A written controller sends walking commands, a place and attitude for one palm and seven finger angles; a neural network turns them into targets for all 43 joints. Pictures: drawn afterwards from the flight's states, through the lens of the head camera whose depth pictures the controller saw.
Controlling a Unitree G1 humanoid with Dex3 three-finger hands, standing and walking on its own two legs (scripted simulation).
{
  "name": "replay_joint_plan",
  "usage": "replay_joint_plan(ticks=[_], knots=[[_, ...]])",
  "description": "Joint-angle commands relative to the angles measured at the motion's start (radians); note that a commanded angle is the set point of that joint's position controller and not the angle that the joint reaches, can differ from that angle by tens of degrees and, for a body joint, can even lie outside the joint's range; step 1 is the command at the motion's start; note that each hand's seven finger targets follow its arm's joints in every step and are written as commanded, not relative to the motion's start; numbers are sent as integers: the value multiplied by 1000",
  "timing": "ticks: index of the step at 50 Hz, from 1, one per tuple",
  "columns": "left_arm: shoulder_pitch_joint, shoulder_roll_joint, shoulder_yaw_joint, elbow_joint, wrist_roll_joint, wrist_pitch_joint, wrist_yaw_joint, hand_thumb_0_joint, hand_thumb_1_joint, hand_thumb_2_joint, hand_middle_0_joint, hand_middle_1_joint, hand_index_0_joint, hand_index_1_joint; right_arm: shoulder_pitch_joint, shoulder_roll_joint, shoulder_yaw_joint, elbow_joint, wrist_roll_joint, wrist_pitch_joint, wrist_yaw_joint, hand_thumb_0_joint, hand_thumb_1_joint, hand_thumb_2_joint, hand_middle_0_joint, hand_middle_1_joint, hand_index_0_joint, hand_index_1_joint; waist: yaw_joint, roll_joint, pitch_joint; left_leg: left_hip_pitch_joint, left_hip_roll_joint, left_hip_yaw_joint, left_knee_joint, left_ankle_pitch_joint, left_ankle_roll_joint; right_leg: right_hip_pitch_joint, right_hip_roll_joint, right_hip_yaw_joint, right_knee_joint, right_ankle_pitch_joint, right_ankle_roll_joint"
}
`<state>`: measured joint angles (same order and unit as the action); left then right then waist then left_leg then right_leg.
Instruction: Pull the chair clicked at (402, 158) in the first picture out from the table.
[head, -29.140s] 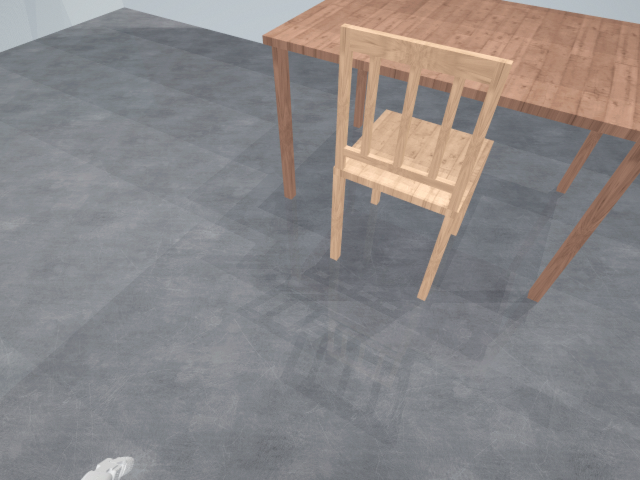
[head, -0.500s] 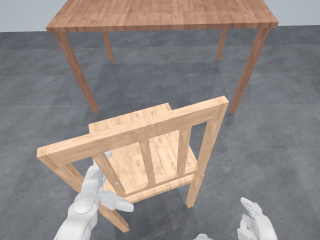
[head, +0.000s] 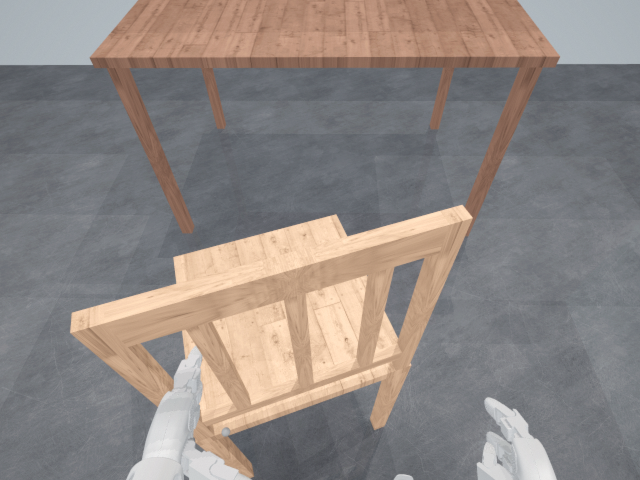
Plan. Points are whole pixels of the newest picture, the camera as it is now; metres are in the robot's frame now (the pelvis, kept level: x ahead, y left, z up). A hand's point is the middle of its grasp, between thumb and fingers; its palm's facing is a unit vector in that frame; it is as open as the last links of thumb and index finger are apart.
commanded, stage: draw the fingers out of the gap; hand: left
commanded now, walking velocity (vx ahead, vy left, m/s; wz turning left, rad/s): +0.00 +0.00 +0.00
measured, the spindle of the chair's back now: (300, 344) +0.31 +0.04 -0.03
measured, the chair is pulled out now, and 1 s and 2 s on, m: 0.58 0.58 0.58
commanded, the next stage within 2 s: draw the hand back to the body in 0.40 s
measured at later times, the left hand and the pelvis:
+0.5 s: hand out of the picture +0.12 +0.13 -0.02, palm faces +0.03 -0.99 -0.17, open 17.4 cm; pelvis -0.02 +0.01 -0.02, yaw +1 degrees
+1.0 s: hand out of the picture +0.12 +0.16 +0.07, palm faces -0.02 -0.99 -0.10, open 17.4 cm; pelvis -0.05 +0.00 -0.02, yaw +1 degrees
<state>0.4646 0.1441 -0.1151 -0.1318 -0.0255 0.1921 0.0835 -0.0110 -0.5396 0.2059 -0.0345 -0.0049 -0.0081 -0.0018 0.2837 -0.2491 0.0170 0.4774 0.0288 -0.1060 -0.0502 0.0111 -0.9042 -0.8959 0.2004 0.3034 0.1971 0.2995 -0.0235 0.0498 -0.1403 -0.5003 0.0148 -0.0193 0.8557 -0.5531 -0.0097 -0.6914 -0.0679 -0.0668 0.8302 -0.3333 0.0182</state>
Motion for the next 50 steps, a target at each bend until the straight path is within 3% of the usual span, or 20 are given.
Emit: replay_joint_plan(ticks=[1,4,6,13,15,19,23,26,27,29,33,36,38,40,43,45,47,50], knots=[[54,64,32,-257,29,-56,33,0,-550,200,0,0,0,0,-57,-103,-47,-172,3,-74,-11,0,-900,-900,200,300,200,300,-1,-35,-157,-104,-25,2,-103,445,-3,294,29,-6,-33,310,-49],[72,86,45,-267,32,-51,30,0,-550,200,0,0,0,0,-58,-104,-45,-172,2,-74,-16,0,-900,-900,200,300,200,300,-2,-38,-152,-119,-28,-3,-91,419,-4,281,28,-6,-27,280,-49],[99,60,16,-284,32,-48,24,0,-550,200,0,0,0,0,-64,-100,-43,-185,3,-74,-17,0,-900,-900,200,300,200,300,-4,-48,-141,-123,-26,-7,-88,409,-4,262,29,-13,-20,261,-47],[236,67,13,-335,39,-31,15,0,-550,200,0,0,0,0,-81,-91,-47,-220,6,-63,-21,0,-900,-900,200,300,200,300,15,-59,-127,-165,-28,-11,-72,381,-3,247,31,-10,-4,225,-53],[232,58,-4,-356,37,-35,11,0,-550,200,0,0,0,0,-78,-91,-43,-229,7,-63,-24,0,-900,-900,200,300,200,300,4,-79,-105,-184,-31,-12,-66,335,2,226,31,-12,-6,182,-48],[250,71,-2,-389,38,-45,9,0,-550,200,0,0,0,0,-77,-93,-39,-239,6,-69,-32,0,-900,-900,200,300,200,300,4,-60,-81,-204,-34,-17,-59,274,5,190,34,-10,-10,94,-48],[325,65,-16,-431,38,-61,5,0,-550,200,0,0,0,0,-74,-88,-46,-248,8,-84,-36,0,-900,-900,200,300,200,300,14,-46,-111,-205,-33,-21,-46,298,2,187,36,-13,6,104,-52],[331,64,-24,-443,31,-77,-6,0,-550,200,0,0,0,0,-68,-89,-46,-245,11,-96,-40,0,-900,-900,200,300,200,300,4,-46,-101,-219,-36,-22,-38,261,5,169,37,-12,4,65,-48],[225,0,-33,-564,-78,-208,-35,0,-550,200,0,0,0,0,-55,-84,-44,-232,13,-129,-41,0,-900,-900,200,300,200,300,-16,-107,-66,-241,-44,-25,3,262,0,114,45,-33,19,83,-45],[279,88,53,-501,-81,-297,-56,0,-550,200,0,0,0,0,-52,-84,-50,-189,12,-158,-41,0,-900,-900,200,300,200,300,12,-70,-97,-253,-45,-16,11,247,0,130,48,-12,31,56,-53],[270,145,147,-501,-119,-434,-102,0,-550,200,0,0,0,0,-55,-77,-62,-153,22,-185,-29,0,-900,-900,200,300,200,300,33,0,-112,-268,-41,-13,30,249,-10,125,46,-3,57,31,-60],[255,114,140,-448,-148,-541,-162,0,-550,200,0,0,0,0,-84,-68,-67,-136,30,-194,-8,0,-900,-900,200,300,200,300,26,-40,-72,-318,-36,-11,54,193,-8,90,41,10,58,-30,-54],[201,156,178,-482,-180,-601,-204,0,-550,200,0,0,0,0,-101,-80,-69,-137,34,-206,-1,0,-900,-900,200,300,200,300,26,-52,-96,-345,-32,-14,73,153,-4,100,37,39,50,-97,-57],[222,182,204,-515,-199,-598,-227,0,-550,200,0,0,0,0,-112,-85,-66,-149,43,-212,-1,0,-900,-900,200,300,200,300,34,-2,-125,-302,-34,-11,42,138,0,144,31,45,19,-131,-54],[241,210,263,-499,-218,-526,-234,0,-550,200,0,0,0,0,-128,-90,-68,-148,54,-211,-12,0,-900,-900,200,300,200,300,39,-16,-132,-274,-29,-16,11,129,8,189,27,45,-26,-157,-46],[229,181,256,-474,-234,-471,-238,0,-550,200,0,0,0,0,-134,-87,-60,-147,59,-210,-23,0,-900,-900,200,300,200,300,29,-55,-83,-268,-26,-18,-19,97,8,185,25,32,-54,-200,-38],[187,194,276,-495,-252,-438,-237,0,-514,218,-5,-8,-5,-8,-133,-93,-54,-148,63,-216,-38,0,-900,-900,200,300,200,300,25,-86,-43,-261,-23,-20,-35,54,11,178,25,38,-93,-269,-31],[136,239,324,-517,-261,-422,-230,0,-405,270,-20,-30,-20,-30,-120,-96,-45,-135,63,-235,-51,0,-900,-900,200,300,200,300,29,-66,-29,-221,-22,-24,-60,64,14,203,27,40,-119,-262,-31]])
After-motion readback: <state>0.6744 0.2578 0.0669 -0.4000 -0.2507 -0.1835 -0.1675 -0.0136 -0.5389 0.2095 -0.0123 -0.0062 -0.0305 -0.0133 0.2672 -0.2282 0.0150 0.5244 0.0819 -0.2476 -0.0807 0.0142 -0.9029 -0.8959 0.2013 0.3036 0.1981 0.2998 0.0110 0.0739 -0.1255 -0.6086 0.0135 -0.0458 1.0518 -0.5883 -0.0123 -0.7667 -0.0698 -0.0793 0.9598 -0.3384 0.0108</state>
